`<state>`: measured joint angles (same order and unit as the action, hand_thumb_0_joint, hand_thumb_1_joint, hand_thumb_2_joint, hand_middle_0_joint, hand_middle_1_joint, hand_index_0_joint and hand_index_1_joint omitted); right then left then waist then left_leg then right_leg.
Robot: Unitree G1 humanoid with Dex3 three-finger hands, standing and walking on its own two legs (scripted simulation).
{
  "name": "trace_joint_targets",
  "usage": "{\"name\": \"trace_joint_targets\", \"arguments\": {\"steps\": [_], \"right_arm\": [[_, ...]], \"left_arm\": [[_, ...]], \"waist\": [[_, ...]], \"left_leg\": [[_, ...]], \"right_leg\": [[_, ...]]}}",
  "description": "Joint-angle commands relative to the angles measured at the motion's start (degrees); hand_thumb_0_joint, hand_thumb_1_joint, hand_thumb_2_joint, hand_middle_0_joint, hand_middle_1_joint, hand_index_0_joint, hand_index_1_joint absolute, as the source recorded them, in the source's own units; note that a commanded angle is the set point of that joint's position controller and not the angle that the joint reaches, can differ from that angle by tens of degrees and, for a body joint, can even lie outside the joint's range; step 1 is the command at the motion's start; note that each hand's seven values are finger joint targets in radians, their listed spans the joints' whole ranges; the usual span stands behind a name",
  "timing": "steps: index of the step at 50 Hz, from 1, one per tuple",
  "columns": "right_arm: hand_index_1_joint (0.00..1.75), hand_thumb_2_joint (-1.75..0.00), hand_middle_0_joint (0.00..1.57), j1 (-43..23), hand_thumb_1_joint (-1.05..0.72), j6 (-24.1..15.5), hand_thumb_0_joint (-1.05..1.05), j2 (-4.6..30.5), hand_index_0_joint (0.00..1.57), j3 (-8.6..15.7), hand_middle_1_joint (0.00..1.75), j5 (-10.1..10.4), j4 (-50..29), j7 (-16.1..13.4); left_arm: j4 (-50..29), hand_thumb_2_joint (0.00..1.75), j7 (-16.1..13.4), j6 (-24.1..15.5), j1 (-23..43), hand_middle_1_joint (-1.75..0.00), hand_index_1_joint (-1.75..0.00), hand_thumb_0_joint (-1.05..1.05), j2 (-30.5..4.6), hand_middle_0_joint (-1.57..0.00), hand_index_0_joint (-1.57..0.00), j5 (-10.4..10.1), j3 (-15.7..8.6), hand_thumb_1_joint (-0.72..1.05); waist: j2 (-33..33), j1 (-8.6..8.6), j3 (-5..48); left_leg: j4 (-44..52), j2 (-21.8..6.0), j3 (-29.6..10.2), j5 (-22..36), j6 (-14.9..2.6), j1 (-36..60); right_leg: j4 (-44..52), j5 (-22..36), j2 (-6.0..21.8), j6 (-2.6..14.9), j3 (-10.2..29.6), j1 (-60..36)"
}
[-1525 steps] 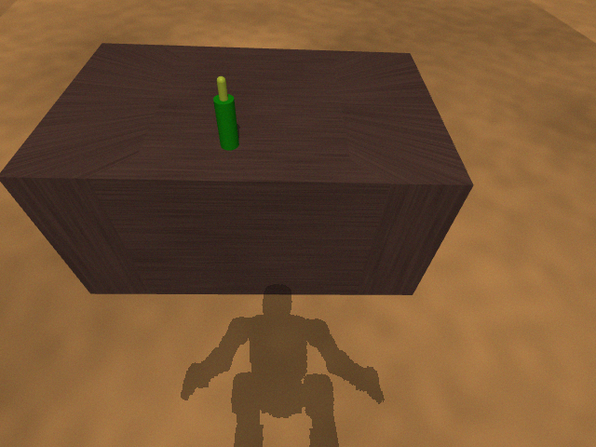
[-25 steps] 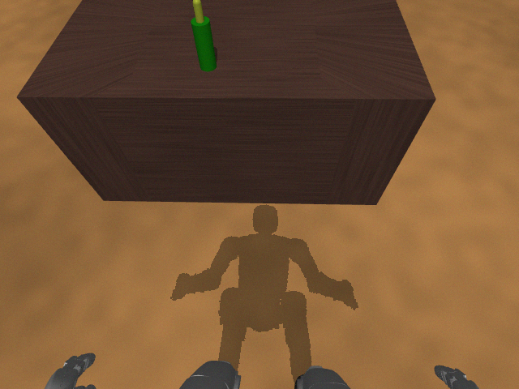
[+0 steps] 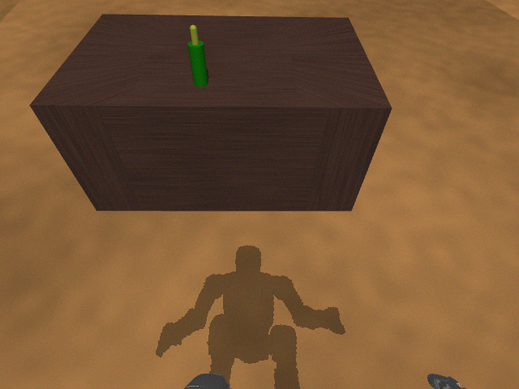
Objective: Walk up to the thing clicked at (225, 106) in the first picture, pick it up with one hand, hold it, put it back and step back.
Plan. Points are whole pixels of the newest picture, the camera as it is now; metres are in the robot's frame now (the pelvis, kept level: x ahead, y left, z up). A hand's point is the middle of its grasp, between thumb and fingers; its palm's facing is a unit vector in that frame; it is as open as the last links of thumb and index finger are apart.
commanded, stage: step back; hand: left
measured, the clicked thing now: (197, 56) +1.13 +0.29 -0.06
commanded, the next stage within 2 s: stand in 0.82 s
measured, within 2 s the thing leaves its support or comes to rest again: neither
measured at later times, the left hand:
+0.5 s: hand out of the picture +0.10 +0.28 -0.14, palm faces +0.04 -0.92 -0.40, open 7.4 cm
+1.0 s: hand out of the picture +0.13 +0.28 -0.15, palm faces +0.06 -0.95 -0.31, open 7.4 cm
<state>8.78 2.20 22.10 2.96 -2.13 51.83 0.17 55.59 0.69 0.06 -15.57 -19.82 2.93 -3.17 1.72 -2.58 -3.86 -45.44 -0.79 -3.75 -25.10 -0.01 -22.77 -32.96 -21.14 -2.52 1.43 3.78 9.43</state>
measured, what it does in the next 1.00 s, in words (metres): steps on the spot: left foot, then right foot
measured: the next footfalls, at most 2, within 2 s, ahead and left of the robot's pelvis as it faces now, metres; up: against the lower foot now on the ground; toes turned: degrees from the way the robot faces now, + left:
left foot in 0.16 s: +0.06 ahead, +0.15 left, +0.00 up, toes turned +3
right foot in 0.44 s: +0.09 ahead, -0.12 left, +0.00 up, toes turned +1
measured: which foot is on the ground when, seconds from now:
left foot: up 0.00-0.14, down 0.16-1.00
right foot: down 0.00-0.20, up 0.22-0.42, down 0.44-1.00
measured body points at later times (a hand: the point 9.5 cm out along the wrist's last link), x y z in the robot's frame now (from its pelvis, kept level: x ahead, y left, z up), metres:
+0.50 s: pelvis +0.02 +0.00 +0.00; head +0.03 +0.00 +0.45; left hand +0.10 +0.33 -0.11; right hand +0.07 -0.31 -0.13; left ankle +0.01 +0.14 -0.72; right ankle +0.05 -0.12 -0.73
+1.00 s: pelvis +0.04 +0.03 +0.01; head +0.06 +0.04 +0.46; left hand +0.13 +0.33 -0.12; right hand +0.17 -0.26 -0.10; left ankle +0.02 +0.14 -0.73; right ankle +0.05 -0.12 -0.73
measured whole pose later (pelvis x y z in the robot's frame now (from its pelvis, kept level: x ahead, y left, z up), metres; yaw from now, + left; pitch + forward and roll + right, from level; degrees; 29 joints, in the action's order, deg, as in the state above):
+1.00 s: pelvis +0.04 +0.03 +0.01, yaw +4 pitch -2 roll -1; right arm 4.0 -1.7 19.2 0.1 -0.7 61.1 -0.2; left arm 62.9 0.3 -0.2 -2.7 -20.5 0.1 -1.0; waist -1.4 -0.5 -4.5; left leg -26.3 -0.4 -1.1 -16.1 0.1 -8.3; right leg -23.8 -13.4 2.7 -2.4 -1.6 8.3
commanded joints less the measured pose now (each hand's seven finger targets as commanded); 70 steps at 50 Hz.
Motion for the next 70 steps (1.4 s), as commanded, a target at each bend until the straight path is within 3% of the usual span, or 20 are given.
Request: {"name": "trace_joint_targets", "arguments": {"steps": [1, 4, 7, 8, 9, 10, 12, 15, 18, 21, 22, 23, 24, 25, 27, 32, 34, 38, 42, 70], "right_arm": [[0.30, -0.90, 0.20, -2.2, -0.90, -2.5, 0.00, 9.9, 0.20, 2.7, 0.30, 1.3, -2.9, 0.2], [0.30, -0.90, 0.20, -3.5, -0.90, -3.4, 0.00, 9.5, 0.20, 2.3, 0.30, 0.7, -3.1, 0.6], [0.30, -0.90, 0.20, 1.6, -0.90, -4.6, 0.00, 9.0, 0.20, 2.9, 0.30, 0.5, -0.5, 0.2], [0.30, -0.90, 0.20, 4.2, -0.90, -5.1, 0.00, 10.1, 0.20, 3.6, 0.30, 0.3, 0.5, -0.2], [0.30, -0.90, 0.20, 6.5, -0.90, -5.6, 0.00, 12.5, 0.20, 4.4, 0.30, -0.2, 1.0, -0.6], [0.30, -0.90, 0.20, 5.9, -0.90, -5.8, 0.00, 16.5, 0.20, 4.9, 0.30, -0.3, 0.5, -0.6], [0.30, -0.90, 0.20, 5.1, -0.90, -5.5, 0.00, 17.7, 0.20, 5.5, 0.30, -0.1, 0.5, -0.4], [0.30, -0.90, 0.20, 3.2, -0.90, -6.0, 0.00, 13.7, 0.20, 4.1, 0.30, -0.2, -0.4, -0.6], [0.30, -0.90, 0.20, 2.2, -0.90, -5.5, 0.00, 13.4, 0.20, 3.8, 0.30, -0.1, -0.5, -0.5], [0.30, -0.90, 0.20, -1.7, -0.90, -4.1, 0.00, 10.0, 0.20, 2.0, 0.30, 1.6, -1.3, -0.7], [0.30, -0.90, 0.20, -1.5, -0.90, -3.8, 0.00, 7.8, 0.20, 1.2, 0.30, 2.0, -1.6, -0.8], [0.30, -0.90, 0.20, -0.6, -0.90, -3.7, 0.00, 6.2, 0.20, 0.5, 0.30, 2.3, -2.2, -0.9], [0.30, -0.90, 0.20, 1.1, -0.90, -3.0, 0.00, 6.5, 0.20, 0.8, 0.30, 1.8, -0.9, -1.4], [0.30, -0.90, 0.20, 3.7, -0.90, -2.5, 0.00, 9.3, 0.20, 1.8, 0.30, 1.4, 1.1, -1.4], [0.30, -0.90, 0.20, 5.9, -0.90, -2.9, 0.00, 10.0, 0.20, 1.8, 0.30, 1.5, 3.3, -0.9], [0.30, -0.90, 0.20, 5.4, -0.90, -4.3, 0.00, 9.6, 0.20, 1.6, 0.30, 0.7, 5.2, -1.2], [0.30, -0.90, 0.20, 0.4, -0.90, -4.5, 0.00, 11.7, 0.20, 1.5, 0.30, 0.9, 4.4, -1.1], [0.30, -0.90, 0.20, -0.5, -0.90, -4.4, 0.00, 10.3, 0.20, 0.9, 0.30, 1.1, 5.8, -1.3], [0.30, -0.90, 0.20, -2.7, -0.90, -5.0, 0.00, 11.3, 0.20, 0.5, 0.30, 1.5, 5.8, -1.1], [0.30, -0.90, 0.20, -7.2, -0.90, -4.2, 0.00, 10.2, 0.20, -0.1, 0.30, 1.5, 9.4, -0.1]], "left_arm": [[-6.9, 0.90, -1.6, -3.1, 10.0, -0.30, -0.30, 0.00, -15.1, -0.20, -0.20, -0.4, -3.7, 0.90], [-5.2, 0.90, -0.9, -3.0, 4.9, -0.30, -0.30, 0.00, -16.9, -0.20, -0.20, -0.3, -4.0, 0.90], [-5.5, 0.90, -0.6, -1.7, 7.2, -0.30, -0.30, 0.00, -16.2, -0.20, -0.20, -0.8, -3.3, 0.90], [-5.7, 0.90, -0.5, -1.4, 6.6, -0.30, -0.30, 0.00, -13.9, -0.20, -0.20, -0.8, -2.4, 0.90], [-6.2, 0.90, -0.4, -1.4, 5.6, -0.30, -0.30, 0.00, -11.0, -0.20, -0.20, -1.4, -1.6, 0.90], [-6.1, 0.90, -0.5, -1.1, 6.2, -0.30, -0.30, 0.00, -9.9, -0.20, -0.20, -2.1, -1.2, 0.90], [-5.3, 0.90, -0.8, -1.2, 7.6, -0.30, -0.30, 0.00, -15.7, -0.20, -0.20, -1.6, -2.7, 0.90], [-4.5, 0.90, -0.1, -1.7, 6.1, -0.30, -0.30, 0.00, -13.5, -0.20, -0.20, -1.8, -2.6, 0.90], [-3.7, 0.90, 0.1, -1.8, 6.6, -0.30, -0.30, 0.00, -12.2, -0.20, -0.20, -2.0, -2.6, 0.90], [-1.1, 0.90, -1.0, -2.6, 2.5, -0.30, -0.30, 0.00, -11.6, -0.20, -0.20, -1.9, -2.6, 0.90], [-0.4, 0.90, -1.5, -2.7, 1.8, -0.30, -0.30, 0.00, -14.0, -0.20, -0.20, -1.5, -3.5, 0.90], [-0.8, 0.90, -1.8, -2.9, 1.7, -0.30, -0.30, 0.00, -16.9, -0.20, -0.20, -1.0, -4.0, 0.90], [-1.9, 0.90, -1.7, -2.8, 6.8, -0.30, -0.30, 0.00, -19.4, -0.20, -0.20, -1.3, -3.9, 0.90], [-3.7, 0.90, -1.4, -2.7, 12.8, -0.30, -0.30, 0.00, -19.7, -0.20, -0.20, -1.0, -3.8, 0.90], [-4.6, 0.90, -1.3, -2.5, 16.7, -0.30, -0.30, 0.00, -16.7, -0.20, -0.20, -1.3, -3.0, 0.90], [-2.4, 0.90, -0.9, -2.2, 14.8, -0.30, -0.30, 0.00, -14.2, -0.20, -0.20, -2.2, -2.0, 0.90], [-1.5, 0.90, -1.0, -1.9, 13.6, -0.30, -0.30, 0.00, -13.5, -0.20, -0.20, -3.0, -1.8, 0.90], [0.0, 0.90, -1.5, -2.2, 14.5, -0.30, -0.30, 0.00, -14.4, -0.20, -0.20, -2.7, -2.0, 0.90], [2.3, 0.90, -1.4, -1.6, 12.7, -0.30, -0.30, 0.00, -10.8, -0.20, -0.20, -3.5, -0.1, 0.90], [7.2, 0.90, -0.6, -2.1, 12.4, -0.30, -0.30, 0.00, -12.6, -0.20, -0.20, -2.2, 1.1, 0.90]], "waist": [[-8.1, 2.50, -4.5], [-10.1, -0.46, -2.3], [-10.6, 2.53, 0.4], [-7.1, 3.48, 2.9], [0.9, 3.96, 5.7], [7.8, 3.70, 5.5], [3.5, 3.72, 1.1], [5.6, 2.16, 1.3], [8.5, 2.75, 2.2], [5.5, -1.42, 5.8], [0.5, -1.73, 6.9], [-7.0, -1.38, 7.1], [-10.3, -0.16, 5.7], [-9.5, 1.82, 2.9], [-8.5, 4.08, 0.6], [-7.6, 3.00, 6.2], [-4.6, 0.67, 6.3], [-1.5, 1.65, 9.3], [2.1, 1.64, 10.3], [-1.0, 2.20, 2.9]], "left_leg": [[-0.7, 1.0, -1.3, 2.5, 0.30, -0.9], [7.3, 1.2, 2.6, 0.0, 0.52, 0.9], [22.0, 2.8, 5.3, 7.2, -0.01, 11.7], [23.8, 0.9, 0.9, 10.2, -0.54, 18.2], [28.1, -7.3, -11.0, 7.2, -3.28, 23.9], [31.3, -16.7, -26.1, -2.8, -9.26, 24.0], [32.3, -19.2, -27.0, -9.4, -14.29, 14.3], [28.8, -12.9, -14.4, 7.8, -10.29, 15.5], [26.4, -10.9, -10.0, 15.8, -9.22, 10.3], [14.7, -6.4, -2.0, 24.5, -4.57, 5.0], [10.8, -3.8, -1.4, 19.5, -2.61, -0.6], [4.9, 1.4, -0.2, 10.8, -0.59, -4.9], [-0.5, 2.2, -0.2, -5.7, -0.07, -1.6], [-3.3, -0.3, -1.4, -7.7, 0.38, 3.9], [4.5, -0.6, 0.2, -3.6, -0.42, 7.3], [19.0, -3.3, -1.8, 25.4, -2.00, 14.0], [18.4, -6.4, -5.2, 28.1, -3.62, 10.0], [16.9, -4.5, -0.8, 34.4, -2.08, 10.5], [19.9, -7.0, -3.6, 42.5, -2.37, 16.4], [31.9, -5.8, -2.6, 12.5, -0.69, 14.1]], "right_leg": [[17.5, -4.6, 14.3, 8.03, 12.6, 8.3], [15.6, -1.7, 14.2, 7.37, 11.3, 3.6], [8.0, 4.4, 12.3, 5.76, 6.6, 5.1], [2.4, 7.9, 10.8, 4.18, 4.7, 7.8], [-8.0, 6.9, 6.3, 2.20, 0.5, 13.0], [-14.1, -8.2, 1.7, 0.37, -4.2, 21.4], [-19.4, -12.0, 5.1, 0.89, 0.7, 18.3], [-14.2, -7.3, 6.2, 0.52, -0.6, 17.3], [-5.4, -3.2, 4.5, -0.37, -3.7, 8.2], [9.9, 11.4, 2.7, -0.10, -6.0, -6.1], [9.0, 14.3, 5.6, 0.78, -1.2, -11.0], [12.6, 13.1, 13.5, 3.55, 10.7, -11.4], [18.2, -0.3, 23.3, 9.38, 20.1, -0.8], [17.9, -4.6, 25.5, 12.67, 21.7, 7.6], [14.5, 0.9, 20.0, 9.50, 12.4, 10.2], [4.0, 21.4, 12.1, 1.95, 1.1, 4.1], [5.3, 14.7, 8.3, 0.05, -1.8, 0.9], [4.4, 26.7, 10.8, 1.47, -1.1, -5.6], [6.2, 27.8, 9.4, -0.21, -2.0, -4.7], [17.9, 9.8, 10.3, -1.01, -0.9, -2.5]]}}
